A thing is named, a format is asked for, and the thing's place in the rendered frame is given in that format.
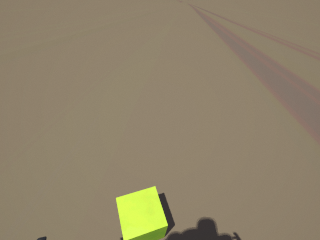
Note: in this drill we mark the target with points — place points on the carton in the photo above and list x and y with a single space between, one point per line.
141 215

